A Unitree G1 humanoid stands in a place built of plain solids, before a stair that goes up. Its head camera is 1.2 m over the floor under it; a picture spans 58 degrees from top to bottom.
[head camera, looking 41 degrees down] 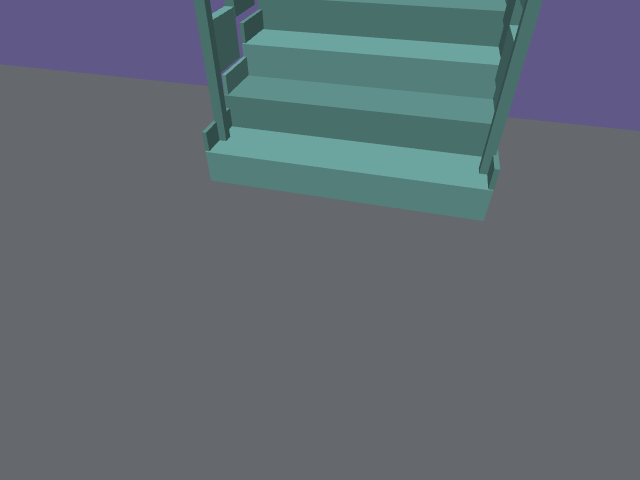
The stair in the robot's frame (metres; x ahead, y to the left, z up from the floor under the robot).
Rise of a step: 0.16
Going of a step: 0.28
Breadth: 1.32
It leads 14 degrees to the right of straight ahead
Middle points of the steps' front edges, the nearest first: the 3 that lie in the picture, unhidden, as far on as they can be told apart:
1.67 -0.09 0.16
1.94 -0.16 0.33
2.21 -0.23 0.49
